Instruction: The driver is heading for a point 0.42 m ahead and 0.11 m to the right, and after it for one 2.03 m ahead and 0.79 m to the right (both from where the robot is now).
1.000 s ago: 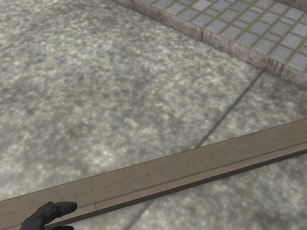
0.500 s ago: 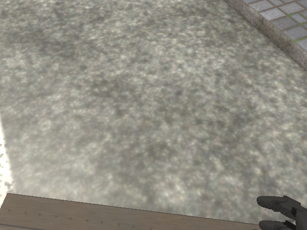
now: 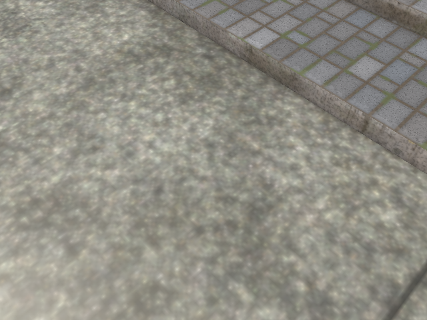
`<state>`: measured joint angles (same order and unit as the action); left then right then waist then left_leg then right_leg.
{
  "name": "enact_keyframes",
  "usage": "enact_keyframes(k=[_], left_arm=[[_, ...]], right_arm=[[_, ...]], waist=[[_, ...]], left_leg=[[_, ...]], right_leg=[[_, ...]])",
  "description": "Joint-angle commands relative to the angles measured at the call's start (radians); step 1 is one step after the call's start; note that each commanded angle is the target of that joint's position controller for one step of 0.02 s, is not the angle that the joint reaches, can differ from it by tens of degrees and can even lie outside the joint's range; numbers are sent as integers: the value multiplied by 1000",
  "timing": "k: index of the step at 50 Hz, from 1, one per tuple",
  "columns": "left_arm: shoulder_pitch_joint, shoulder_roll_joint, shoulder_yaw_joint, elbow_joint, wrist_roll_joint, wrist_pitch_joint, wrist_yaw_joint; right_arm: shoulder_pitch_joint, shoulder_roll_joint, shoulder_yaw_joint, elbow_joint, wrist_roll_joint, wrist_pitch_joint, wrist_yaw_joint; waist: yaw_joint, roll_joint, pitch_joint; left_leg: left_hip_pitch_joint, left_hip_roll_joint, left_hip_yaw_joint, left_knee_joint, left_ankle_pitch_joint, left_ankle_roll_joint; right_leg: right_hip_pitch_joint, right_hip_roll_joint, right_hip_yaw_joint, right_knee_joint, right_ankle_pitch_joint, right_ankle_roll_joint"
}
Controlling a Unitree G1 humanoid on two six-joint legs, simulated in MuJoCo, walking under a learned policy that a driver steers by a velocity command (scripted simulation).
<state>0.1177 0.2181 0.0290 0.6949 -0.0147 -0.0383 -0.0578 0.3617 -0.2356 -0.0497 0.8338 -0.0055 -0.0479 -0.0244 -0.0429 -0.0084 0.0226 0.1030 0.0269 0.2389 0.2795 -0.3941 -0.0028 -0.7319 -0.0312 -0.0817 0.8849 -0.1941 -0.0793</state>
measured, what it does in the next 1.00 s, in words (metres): walks ahead, turning right: right foot 0.05 m higher, then left foot 0.05 m lower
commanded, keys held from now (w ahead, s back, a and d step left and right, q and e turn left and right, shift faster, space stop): e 1.00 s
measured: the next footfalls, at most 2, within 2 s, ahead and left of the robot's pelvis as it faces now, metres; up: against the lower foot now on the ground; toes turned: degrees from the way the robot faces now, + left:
right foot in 0.02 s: +0.19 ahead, -0.10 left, +0.05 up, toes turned -5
left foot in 0.52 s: +0.33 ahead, +0.09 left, +0.00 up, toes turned -25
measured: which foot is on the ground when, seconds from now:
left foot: down 0.00-0.04, up 0.06-0.50, down 0.52-1.00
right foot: up 0.00-0.00, down 0.02-0.50, up 0.52-0.96, down 0.98-1.00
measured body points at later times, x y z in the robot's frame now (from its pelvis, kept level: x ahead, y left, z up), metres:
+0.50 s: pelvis +0.19 +0.02 +0.03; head +0.21 +0.01 +0.48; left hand +0.42 +0.25 -0.05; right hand +0.28 -0.28 -0.05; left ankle +0.30 +0.10 -0.71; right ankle +0.15 -0.10 -0.68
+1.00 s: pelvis +0.18 +0.02 +0.01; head +0.20 +0.00 +0.46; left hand +0.47 +0.11 -0.07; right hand +0.12 -0.27 -0.10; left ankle +0.30 +0.10 -0.73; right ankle +0.12 -0.07 -0.68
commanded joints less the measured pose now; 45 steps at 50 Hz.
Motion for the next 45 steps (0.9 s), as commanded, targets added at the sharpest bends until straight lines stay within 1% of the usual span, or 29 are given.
enact_keyframes(k=[1, 2, 3, 4, 5, 6, 8, 10, 11, 12, 13, 14, 16, 18, 22, 25, 26, 27, 28, 29, 30, 31, 33, 34, 36, 37, 39, 43, 45], left_arm=[[317, 234, 96, -27, -5, -15, 3], [357, 384, 138, -39, -3, -13, 20], [296, 353, 121, -81, 21, -20, 30], [237, 276, 90, -99, 34, -32, 24], [199, 224, 77, -92, 13, -37, 19], [158, 198, 72, -93, -9, -35, 16], [87, 168, 63, -108, 2, -32, 21], [48, 181, 68, -106, 0, -24, 35], [53, 192, 73, -105, 6, -19, 43], [69, 214, 79, -108, 21, -16, 52], [69, 221, 82, -106, 18, -9, 60], [98, 219, 81, -98, 6, -7, 70], [92, 219, 81, -95, -15, 12, 81], [94, 217, 84, -95, -16, 36, 91], [84, 194, 83, -115, -4, 58, 105], [80, 142, 67, -121, 6, 54, 114], [133, 81, 50, -111, 15, 50, 107], [214, 65, 42, -99, 17, 45, 101], [293, 147, 57, -121, 9, 33, 91], [260, 225, 77, -105, -2, 43, 96], [188, 236, 85, -108, -7, 65, 107], [151, 234, 89, -104, -8, 91, 118], [113, 191, 75, -136, -6, 118, 124], [95, 161, 65, -150, -3, 119, 125], [60, 121, 49, -171, -2, 109, 124], [45, 102, 40, -184, 7, 100, 120], [43, 94, 33, -194, 10, 90, 113], [38, 63, 17, -207, 8, 87, 105], [49, 63, 16, -201, -3, 91, 98]], right_arm=[[-113, -216, -43, -96, 24, -12, -19], [10, -103, -8, -147, 8, -34, -5], [-10, -127, -4, -150, -1, -73, 18], [-106, -185, -30, -174, 40, -86, 35], [-145, -162, -21, -193, 38, -84, 31], [-137, -148, -21, -190, 19, -75, 21], [-117, -163, -32, -190, 6, -38, 6], [-130, -103, -12, -202, -4, -11, -4], [-160, -80, -2, -208, -13, -7, -11], [-144, -81, -1, -193, -22, -9, -11], [-132, -89, -1, -185, -22, -8, -10], [-150, -127, -14, -183, -15, -11, -8], [-208, -124, -8, -201, -4, -9, -3], [-281, -108, 2, -227, 2, -8, 5], [-280, -138, -14, -223, 10, -11, 36], [-181, -122, -25, -183, 2, -29, 38], [-157, -144, -29, -179, -17, -34, 34], [-104, -155, -30, -192, -36, -31, 30], [-106, -217, -48, -184, -36, -25, 31], [-179, -195, -51, -206, -28, -12, 26], [-205, -160, -40, -219, -30, 2, 16], [-245, -124, -21, -242, -31, 17, 7], [-259, -129, -13, -241, -27, 44, -13], [-231, -132, -16, -229, -27, 53, -23], [-166, -132, -21, -205, -27, 67, -38], [-144, -137, -23, -200, -27, 64, -39], [-136, -145, -28, -197, -25, 60, -38], [-167, -178, -39, -194, -21, 69, -33], [-183, -189, -44, -185, -13, 81, -30]], waist=[[241, 124, -182], [176, -167, -313], [142, -192, -475], [142, -116, -354], [107, -29, -226], [67, 36, -141], [9, -5, -92], [-20, -15, -69], [-9, -13, -80], [-4, -13, -142], [-5, -25, -179], [14, -31, -188], [30, -65, -166], [56, -102, -153], [65, -123, -163], [28, -83, -149], [46, 58, -172], [65, 167, -162], [124, 250, -245], [112, 217, -227], [83, 192, -186], [72, 137, -139], [72, 156, -56], [54, 179, -53], [18, 193, -86], [3, 199, -128], [-3, 161, -167], [5, 162, -152], [8, 180, -119]], left_leg=[[-191, 188, -3, 525, 1362, 90], [-599, 19, -52, 996, 512, -2], [-705, -129, -309, 1177, -118, 4], [-775, -70, -390, 1209, -84, 26], [-791, -34, -371, 1153, -52, 37], [-794, 4, -347, 1102, -34, 33], [-672, 46, -340, 1033, 14, 31], [-644, 37, -286, 825, 2, -3], [-630, 15, -272, 749, 18, -25], [-607, -1, -266, 781, 89, -41], [-611, -3, -278, 761, 138, -52], [-649, -5, -308, 747, 219, -62], [-672, -10, -320, 605, 275, -73], [-637, -30, -330, 450, 328, -76], [-538, -47, -378, 249, 339, -73], [-329, 9, -346, -27, 663, -44], [-135, 148, -431, 75, 935, -4], [-24, 315, -568, 213, 1336, 87], [-44, 454, -719, 171, 1234, 218], [-93, 425, -701, 149, 908, 256], [-160, 371, -653, 122, 654, 237], [-278, 311, -578, 81, 515, 216], [-396, 206, -439, 14, 378, 193], [-369, 178, -397, 1, 349, 189], [-264, 193, -379, -2, 367, 214], [-197, 244, -410, 16, 458, 237], [-135, 297, -412, 39, 561, 265], [-201, 294, -334, 16, 496, 263], [-280, 263, -279, -14, 349, 248]], right_leg=[[545, 130, -31, -160, 48, -114], [919, -150, 504, -309, 33, -314], [963, -282, 981, -527, 111, -393], [861, -274, 816, -532, 225, -324], [728, -235, 672, -505, 305, -278], [614, -195, 553, -499, 359, -242], [420, -130, 413, -538, 392, -209], [353, -75, 315, -561, 511, -190], [351, -67, 296, -550, 622, -193], [384, -82, 292, -519, 730, -205], [409, -83, 286, -504, 739, -203], [446, -83, 299, -496, 664, -198], [452, -64, 307, -485, 496, -171], [439, -49, 348, -466, 306, -153], [440, -40, 480, -333, 84, -131], [402, 65, 436, -107, 8, -47], [214, 152, 338, 146, -326, 1], [-10, 228, 303, 389, -586, 48], [-48, 177, 273, 560, -518, 93], [-83, 110, 245, 665, -446, 120], [-119, 86, 224, 761, -383, 131], [-82, 78, 224, 794, -313, 142], [-35, 77, 174, 685, -220, 164], [-33, 73, 143, 600, -205, 170], [-44, 54, 116, 482, -238, 181], [-56, 35, 114, 521, -275, 179], [-77, 8, 123, 525, -302, 176], [21, -19, 70, 382, -328, 156], [140, 1, 19, 185, -343, 135]])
